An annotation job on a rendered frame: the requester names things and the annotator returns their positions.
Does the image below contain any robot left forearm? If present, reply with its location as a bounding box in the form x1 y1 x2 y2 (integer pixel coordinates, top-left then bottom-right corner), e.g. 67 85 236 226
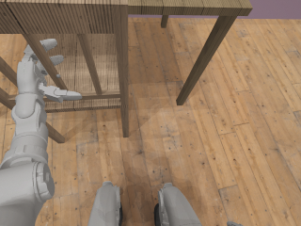
0 93 49 170

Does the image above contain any robot right shin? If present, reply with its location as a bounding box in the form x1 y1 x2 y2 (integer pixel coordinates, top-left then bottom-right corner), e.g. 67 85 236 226
159 183 173 226

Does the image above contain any robot left hand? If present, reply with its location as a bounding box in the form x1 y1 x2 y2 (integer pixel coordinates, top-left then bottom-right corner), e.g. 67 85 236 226
17 39 83 103

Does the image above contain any robot left upper arm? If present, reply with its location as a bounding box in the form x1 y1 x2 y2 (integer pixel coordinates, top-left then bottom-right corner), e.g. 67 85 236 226
0 161 55 226

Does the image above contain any table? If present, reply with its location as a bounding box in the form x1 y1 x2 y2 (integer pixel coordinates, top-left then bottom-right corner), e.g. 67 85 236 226
0 0 253 112

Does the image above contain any chair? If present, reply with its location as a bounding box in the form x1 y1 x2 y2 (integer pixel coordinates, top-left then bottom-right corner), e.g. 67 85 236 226
0 0 129 144

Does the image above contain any robot left thigh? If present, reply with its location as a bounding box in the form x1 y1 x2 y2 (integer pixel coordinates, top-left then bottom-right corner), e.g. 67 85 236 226
87 185 121 226

